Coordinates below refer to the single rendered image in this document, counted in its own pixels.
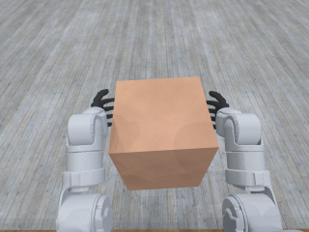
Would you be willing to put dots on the robot left upper arm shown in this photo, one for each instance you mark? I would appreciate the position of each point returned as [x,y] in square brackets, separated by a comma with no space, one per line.
[89,212]

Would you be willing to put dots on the left robot hand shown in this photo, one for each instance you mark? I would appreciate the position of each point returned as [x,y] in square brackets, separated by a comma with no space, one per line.
[98,102]

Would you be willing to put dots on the left robot forearm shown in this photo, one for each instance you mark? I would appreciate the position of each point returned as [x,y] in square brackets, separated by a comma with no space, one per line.
[84,145]

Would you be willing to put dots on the right robot hand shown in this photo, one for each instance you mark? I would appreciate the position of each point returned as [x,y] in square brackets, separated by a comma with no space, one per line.
[221,103]

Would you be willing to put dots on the robot right upper arm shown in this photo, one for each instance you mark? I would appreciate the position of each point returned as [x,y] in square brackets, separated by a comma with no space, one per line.
[251,212]

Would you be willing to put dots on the carton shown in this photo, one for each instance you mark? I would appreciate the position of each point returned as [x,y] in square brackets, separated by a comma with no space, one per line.
[162,136]

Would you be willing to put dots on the right robot forearm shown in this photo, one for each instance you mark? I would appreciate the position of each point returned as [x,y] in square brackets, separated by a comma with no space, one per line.
[244,144]

